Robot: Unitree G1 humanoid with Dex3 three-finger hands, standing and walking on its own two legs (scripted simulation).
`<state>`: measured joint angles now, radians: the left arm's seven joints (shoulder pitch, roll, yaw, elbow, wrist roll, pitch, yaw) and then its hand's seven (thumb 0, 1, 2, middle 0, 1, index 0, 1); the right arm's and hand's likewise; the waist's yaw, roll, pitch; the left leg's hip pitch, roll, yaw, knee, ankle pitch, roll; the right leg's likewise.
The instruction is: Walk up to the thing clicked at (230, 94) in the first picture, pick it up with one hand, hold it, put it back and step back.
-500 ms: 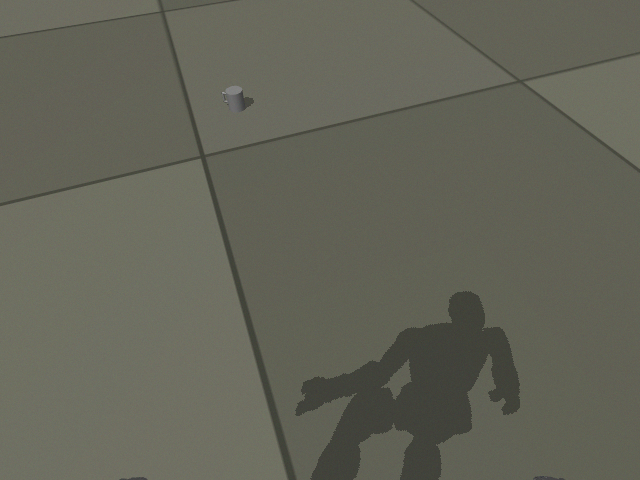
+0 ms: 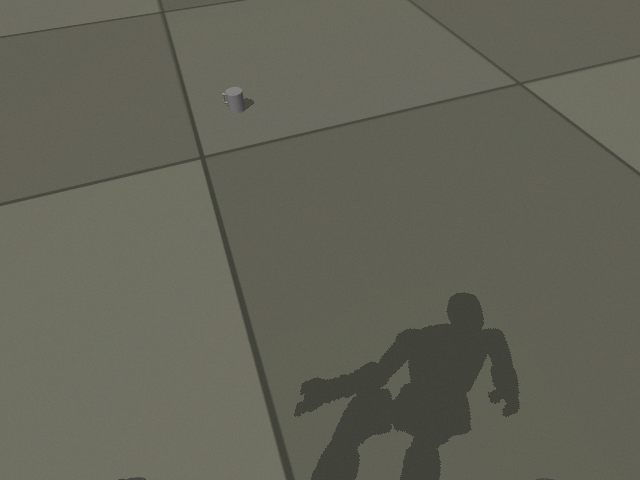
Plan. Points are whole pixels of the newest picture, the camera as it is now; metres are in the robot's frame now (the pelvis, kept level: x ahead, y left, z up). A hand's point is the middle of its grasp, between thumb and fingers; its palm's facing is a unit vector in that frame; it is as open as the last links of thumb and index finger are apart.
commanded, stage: stand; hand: left
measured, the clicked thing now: (232, 99) +2.03 +0.53 -0.73
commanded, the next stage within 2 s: walk up in 0.62 s
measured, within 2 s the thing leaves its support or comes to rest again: neither
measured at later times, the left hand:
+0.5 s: hand out of the picture +0.07 +0.25 -0.16, palm faces -0.03 -0.94 -0.33, open 7.3 cm
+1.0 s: hand out of the picture +0.13 +0.41 -0.17, palm faces +0.32 -0.88 -0.34, open 7.3 cm
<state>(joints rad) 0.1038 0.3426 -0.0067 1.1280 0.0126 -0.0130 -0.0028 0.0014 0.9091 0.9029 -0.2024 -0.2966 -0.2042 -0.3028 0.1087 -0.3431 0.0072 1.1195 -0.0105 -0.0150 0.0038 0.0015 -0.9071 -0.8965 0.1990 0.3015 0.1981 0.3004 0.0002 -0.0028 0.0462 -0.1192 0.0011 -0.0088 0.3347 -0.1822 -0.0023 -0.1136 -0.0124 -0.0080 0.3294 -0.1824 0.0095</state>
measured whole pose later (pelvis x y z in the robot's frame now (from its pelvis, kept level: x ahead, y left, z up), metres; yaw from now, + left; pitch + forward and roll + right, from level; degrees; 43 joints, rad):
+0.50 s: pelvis +0.00 +0.00 +0.00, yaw +0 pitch -2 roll +0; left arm 0.12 0.35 -0.01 1.13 0.01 -0.01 0.00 0.00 0.91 0.90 -0.20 -0.30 -0.20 -0.30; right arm 0.12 -0.34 0.01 1.12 -0.01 -0.02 0.00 0.00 -0.91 -0.90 0.20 0.30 0.20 0.30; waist 0.00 0.00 0.04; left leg -0.12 -0.01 -0.01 0.33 -0.18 0.00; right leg -0.11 -0.02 -0.01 0.32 -0.18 0.01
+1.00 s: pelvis +0.10 +0.08 -0.04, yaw +18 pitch -3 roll +1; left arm 0.09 0.53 0.12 0.97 0.06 0.02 -0.11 0.01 0.91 0.90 -0.20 -0.30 -0.20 -0.30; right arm 0.22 -0.51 -0.12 0.97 -0.01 -0.05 0.08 0.00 -0.91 -0.90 0.20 0.30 0.20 0.30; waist 0.01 -0.14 -0.03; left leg -0.38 0.06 0.13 0.74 -0.31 0.02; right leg -0.18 -0.15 -0.08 0.98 -0.52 -0.04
